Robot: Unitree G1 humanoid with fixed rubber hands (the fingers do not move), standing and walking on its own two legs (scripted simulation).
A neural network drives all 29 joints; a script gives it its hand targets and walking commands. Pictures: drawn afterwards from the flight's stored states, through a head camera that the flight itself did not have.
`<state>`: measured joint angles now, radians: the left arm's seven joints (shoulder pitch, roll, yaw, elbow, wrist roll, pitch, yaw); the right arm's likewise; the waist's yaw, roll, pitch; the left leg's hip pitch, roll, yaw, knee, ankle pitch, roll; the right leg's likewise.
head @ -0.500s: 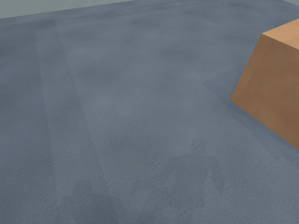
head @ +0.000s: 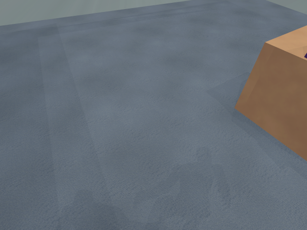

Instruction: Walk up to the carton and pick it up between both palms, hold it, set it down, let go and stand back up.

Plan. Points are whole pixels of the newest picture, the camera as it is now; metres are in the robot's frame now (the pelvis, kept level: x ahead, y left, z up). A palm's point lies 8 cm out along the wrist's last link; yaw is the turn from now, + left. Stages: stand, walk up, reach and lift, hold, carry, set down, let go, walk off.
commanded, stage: walk up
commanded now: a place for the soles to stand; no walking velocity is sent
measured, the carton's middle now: out of the picture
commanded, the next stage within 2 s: none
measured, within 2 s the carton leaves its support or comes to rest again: neither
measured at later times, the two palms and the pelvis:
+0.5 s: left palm (87, 206) +0.24 +0.20 -0.11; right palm out of the picture +0.06 -0.44 -0.14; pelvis +0.08 -0.09 -0.03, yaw -22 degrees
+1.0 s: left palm (179, 116) +0.59 -0.12 -0.10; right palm out of the picture +0.00 -0.45 -0.12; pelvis +0.25 -0.21 -0.03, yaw -43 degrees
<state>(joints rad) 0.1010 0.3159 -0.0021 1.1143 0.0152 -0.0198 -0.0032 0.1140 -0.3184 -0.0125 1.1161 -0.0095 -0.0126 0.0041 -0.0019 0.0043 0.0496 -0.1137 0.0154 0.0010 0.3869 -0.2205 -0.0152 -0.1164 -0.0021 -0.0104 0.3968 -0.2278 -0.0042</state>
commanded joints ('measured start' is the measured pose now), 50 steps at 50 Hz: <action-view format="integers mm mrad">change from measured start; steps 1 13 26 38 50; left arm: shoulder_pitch -49 114 91 88 276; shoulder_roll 304 270 375 305 385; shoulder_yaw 120 162 163 124 159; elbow -230 -273 -356 -329 -266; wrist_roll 31 24 4 -14 -12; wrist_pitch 11 32 -13 -27 -30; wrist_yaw -44 -160 -86 -85 -83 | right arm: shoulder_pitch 26 -100 105 178 199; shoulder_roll -366 -365 -328 -356 -312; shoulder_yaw -134 -161 -134 -139 -114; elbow -156 -320 -294 -325 -372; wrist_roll -16 -46 -12 -21 1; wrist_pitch -53 -87 -95 -141 -109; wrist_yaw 3 7 36 3 11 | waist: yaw -33 82 3 -37 164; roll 6 100 -217 122 -181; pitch -96 -22 10 46 -175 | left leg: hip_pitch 243 -248 -298 48 -389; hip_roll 121 295 63 347 155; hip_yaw -76 193 21 -134 286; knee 9 9 412 -174 630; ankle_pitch -217 -357 -202 -19 336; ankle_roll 99 166 48 191 79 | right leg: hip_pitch -354 -97 -278 -588 331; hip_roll -57 -122 -245 -119 -18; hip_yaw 197 -95 450 109 52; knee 4 319 -140 616 108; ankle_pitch -153 -62 -382 -70 -167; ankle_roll -84 -17 -249 5 -156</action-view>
